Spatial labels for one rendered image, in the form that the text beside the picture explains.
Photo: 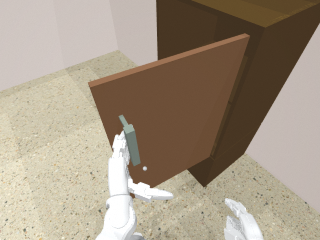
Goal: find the robot left hand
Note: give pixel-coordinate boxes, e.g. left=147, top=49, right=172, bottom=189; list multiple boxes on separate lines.
left=108, top=124, right=174, bottom=203

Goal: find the robot right hand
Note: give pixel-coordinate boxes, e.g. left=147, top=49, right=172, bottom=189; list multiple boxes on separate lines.
left=224, top=198, right=264, bottom=240

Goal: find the left robot forearm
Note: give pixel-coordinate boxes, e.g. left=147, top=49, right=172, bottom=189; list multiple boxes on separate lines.
left=95, top=194, right=137, bottom=240

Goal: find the handle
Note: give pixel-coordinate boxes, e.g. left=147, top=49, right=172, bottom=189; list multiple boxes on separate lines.
left=118, top=115, right=141, bottom=166

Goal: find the cupboard door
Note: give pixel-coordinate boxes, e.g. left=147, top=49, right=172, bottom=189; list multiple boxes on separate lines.
left=88, top=33, right=250, bottom=199

